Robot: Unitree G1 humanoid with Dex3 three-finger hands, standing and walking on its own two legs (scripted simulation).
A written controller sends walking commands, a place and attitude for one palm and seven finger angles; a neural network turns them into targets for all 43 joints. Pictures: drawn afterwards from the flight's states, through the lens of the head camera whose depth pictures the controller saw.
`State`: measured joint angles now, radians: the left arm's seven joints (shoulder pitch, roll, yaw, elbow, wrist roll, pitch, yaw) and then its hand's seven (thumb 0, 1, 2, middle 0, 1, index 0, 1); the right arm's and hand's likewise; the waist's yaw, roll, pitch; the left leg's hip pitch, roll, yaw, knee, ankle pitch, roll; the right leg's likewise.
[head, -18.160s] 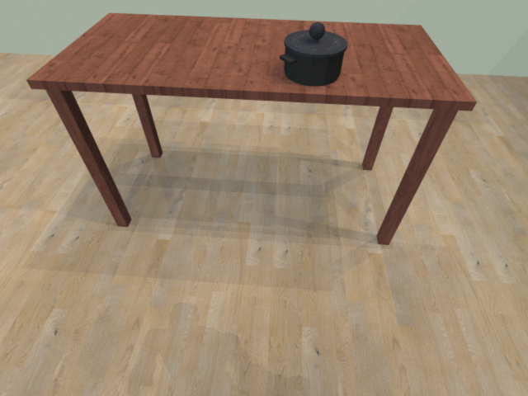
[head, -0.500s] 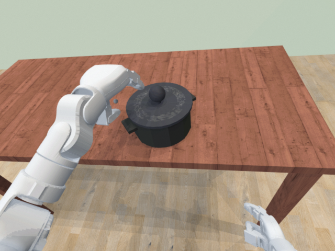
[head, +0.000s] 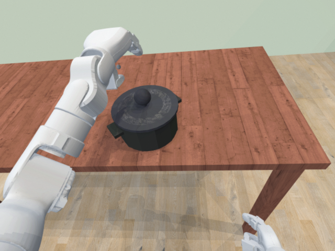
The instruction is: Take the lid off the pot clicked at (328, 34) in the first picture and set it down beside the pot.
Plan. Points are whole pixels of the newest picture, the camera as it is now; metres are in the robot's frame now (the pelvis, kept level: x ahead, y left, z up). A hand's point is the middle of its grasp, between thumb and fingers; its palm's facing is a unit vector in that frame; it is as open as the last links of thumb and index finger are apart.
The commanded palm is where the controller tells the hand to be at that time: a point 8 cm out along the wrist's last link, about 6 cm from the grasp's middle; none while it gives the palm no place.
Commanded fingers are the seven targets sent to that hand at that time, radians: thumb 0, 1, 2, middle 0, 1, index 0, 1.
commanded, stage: move the open hand above the knob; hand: left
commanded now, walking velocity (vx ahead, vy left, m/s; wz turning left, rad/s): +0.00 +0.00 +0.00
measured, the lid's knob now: (142, 96) +0.48 +0.08 +0.13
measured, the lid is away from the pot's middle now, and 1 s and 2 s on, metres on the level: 0.00 0.00 0.00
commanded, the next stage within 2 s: none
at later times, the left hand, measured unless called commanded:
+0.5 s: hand (146, 82) +0.44 +0.05 +0.21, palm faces -0.09 +0.01 -1.00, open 10.1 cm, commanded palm +0.42 +0.08 +0.28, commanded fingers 0.00 -0.39 1.66 -0.86 -0.08 -0.86 -0.08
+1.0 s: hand (126, 70) +0.45 +0.09 +0.23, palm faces -0.07 -0.05 -1.00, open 10.1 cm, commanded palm +0.42 +0.09 +0.28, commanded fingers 0.00 -0.39 1.66 -0.86 -0.08 -0.86 -0.08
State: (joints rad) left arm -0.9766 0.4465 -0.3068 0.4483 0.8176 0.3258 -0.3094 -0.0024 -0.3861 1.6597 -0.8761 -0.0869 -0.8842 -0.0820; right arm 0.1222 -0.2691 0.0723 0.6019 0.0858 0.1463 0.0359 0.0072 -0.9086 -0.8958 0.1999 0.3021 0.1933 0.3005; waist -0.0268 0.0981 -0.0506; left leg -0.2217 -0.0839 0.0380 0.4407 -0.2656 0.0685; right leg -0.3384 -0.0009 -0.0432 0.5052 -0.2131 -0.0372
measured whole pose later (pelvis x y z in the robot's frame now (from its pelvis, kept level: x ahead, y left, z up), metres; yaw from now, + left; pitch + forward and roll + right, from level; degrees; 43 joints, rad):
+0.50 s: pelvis +0.00 -0.01 +0.00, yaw +1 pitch +2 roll +1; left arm -0.95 0.37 -0.44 0.41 0.82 0.34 -0.35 0.00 -0.38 1.66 -0.88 -0.09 -0.88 -0.08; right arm 0.14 -0.29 0.04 0.61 0.08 0.13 0.03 0.01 -0.91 -0.90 0.20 0.30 0.19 0.30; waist -0.04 0.11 -0.04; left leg -0.22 -0.08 0.02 0.44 -0.27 0.07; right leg -0.33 0.00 -0.06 0.50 -0.22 -0.05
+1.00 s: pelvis +0.00 -0.01 +0.00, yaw +0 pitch +3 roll +1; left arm -1.09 0.37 -0.36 0.67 0.85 0.40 -0.33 0.00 -0.38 1.66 -0.87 -0.09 -0.88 -0.08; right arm 0.14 -0.28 0.06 0.63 0.09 0.13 0.02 0.01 -0.91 -0.90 0.20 0.30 0.19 0.30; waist -0.04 0.09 -0.07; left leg -0.23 -0.08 0.03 0.43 -0.25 0.06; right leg -0.35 0.00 -0.05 0.49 -0.20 -0.05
